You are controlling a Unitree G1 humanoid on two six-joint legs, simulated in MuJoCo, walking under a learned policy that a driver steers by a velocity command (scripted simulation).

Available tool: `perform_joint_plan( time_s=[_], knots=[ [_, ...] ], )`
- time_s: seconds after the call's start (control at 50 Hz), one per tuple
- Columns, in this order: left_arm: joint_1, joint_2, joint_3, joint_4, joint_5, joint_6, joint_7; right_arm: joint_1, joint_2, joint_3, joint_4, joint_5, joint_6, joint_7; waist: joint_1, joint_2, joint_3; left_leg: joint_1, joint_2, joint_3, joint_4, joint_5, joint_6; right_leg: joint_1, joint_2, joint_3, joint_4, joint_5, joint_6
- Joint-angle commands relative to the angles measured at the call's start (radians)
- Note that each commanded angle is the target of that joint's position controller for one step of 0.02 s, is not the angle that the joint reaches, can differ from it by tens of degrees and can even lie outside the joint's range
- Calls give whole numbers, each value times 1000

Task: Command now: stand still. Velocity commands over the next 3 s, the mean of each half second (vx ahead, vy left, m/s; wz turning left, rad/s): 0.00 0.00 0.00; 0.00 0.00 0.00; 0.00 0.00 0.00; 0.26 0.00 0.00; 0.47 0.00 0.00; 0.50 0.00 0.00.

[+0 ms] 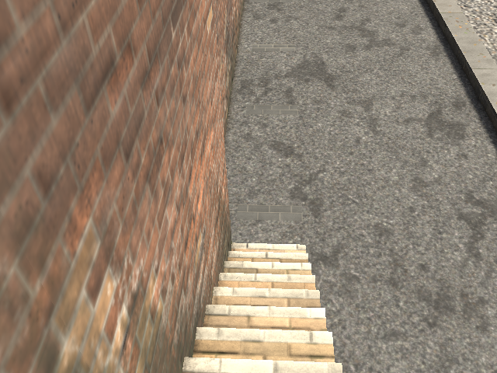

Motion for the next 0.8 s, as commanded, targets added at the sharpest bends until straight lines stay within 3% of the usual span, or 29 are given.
perform_joint_plan(
  time_s=[0.02,0.16,0.34,0.8],
  knots=[
    [-46,76,7,-90,-1,-22,-3,43,-55,-7,-24,-3,5,1,-33,-113,58,67,52,-50,-59,-55,15,-122,-131,156,-145,155,-58],
    [-38,76,6,-124,-1,-22,-4,20,-74,-3,-33,-4,2,3,-25,-98,61,69,69,-38,-84,-13,-1,-71,-130,150,-127,253,-64],
    [-71,79,10,-153,4,-12,-7,17,-64,6,-38,-1,-17,8,-23,-72,65,55,87,-36,-105,38,-7,-30,-131,144,-116,268,-61],
    [-90,70,22,-157,9,11,-3,26,-40,15,-41,3,-33,4,-34,-41,62,58,103,-50,-98,72,7,-41,-119,135,-121,153,-42]
  ],
)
